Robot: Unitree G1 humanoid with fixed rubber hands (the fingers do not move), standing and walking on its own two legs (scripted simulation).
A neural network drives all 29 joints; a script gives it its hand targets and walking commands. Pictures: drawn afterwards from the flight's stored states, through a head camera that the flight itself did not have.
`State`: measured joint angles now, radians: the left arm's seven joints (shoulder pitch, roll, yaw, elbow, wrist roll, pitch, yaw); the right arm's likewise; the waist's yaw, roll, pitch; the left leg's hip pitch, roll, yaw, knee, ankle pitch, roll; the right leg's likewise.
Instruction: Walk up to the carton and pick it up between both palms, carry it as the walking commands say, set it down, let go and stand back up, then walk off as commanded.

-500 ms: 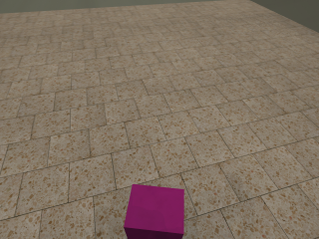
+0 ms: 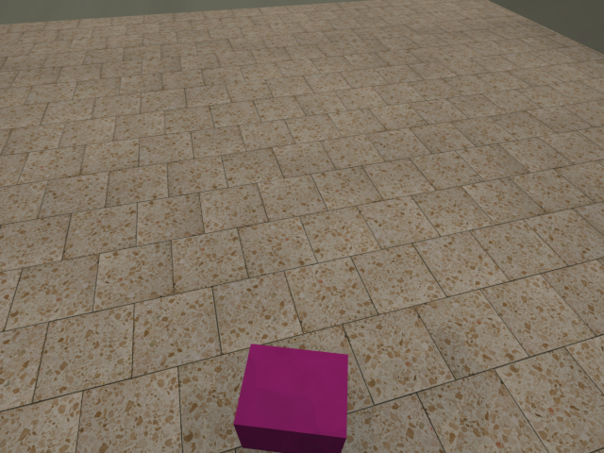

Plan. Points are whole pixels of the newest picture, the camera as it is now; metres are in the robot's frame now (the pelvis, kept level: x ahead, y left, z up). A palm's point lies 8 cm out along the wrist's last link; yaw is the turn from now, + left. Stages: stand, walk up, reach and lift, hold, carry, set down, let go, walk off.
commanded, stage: walk off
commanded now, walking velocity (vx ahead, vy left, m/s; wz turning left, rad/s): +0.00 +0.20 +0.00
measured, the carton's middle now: (294, 401) +0.42 +0.02 -0.66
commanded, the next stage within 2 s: none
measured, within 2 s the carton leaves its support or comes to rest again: neither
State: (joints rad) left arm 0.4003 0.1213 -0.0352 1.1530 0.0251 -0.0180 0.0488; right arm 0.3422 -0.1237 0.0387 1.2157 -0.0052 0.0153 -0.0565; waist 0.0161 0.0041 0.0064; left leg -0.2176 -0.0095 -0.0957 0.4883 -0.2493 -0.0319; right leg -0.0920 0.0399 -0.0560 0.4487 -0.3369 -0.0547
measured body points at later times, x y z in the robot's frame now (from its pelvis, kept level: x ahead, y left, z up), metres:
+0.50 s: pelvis +0.00 +0.13 -0.01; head +0.03 +0.14 +0.44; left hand -0.06 +0.39 -0.16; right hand +0.09 -0.13 -0.14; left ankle +0.02 +0.22 -0.74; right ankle -0.07 -0.02 -0.67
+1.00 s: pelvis -0.01 +0.22 +0.01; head +0.01 +0.19 +0.46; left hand -0.03 +0.48 -0.12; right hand +0.02 -0.04 -0.16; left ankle -0.02 +0.39 -0.65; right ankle -0.02 +0.10 -0.74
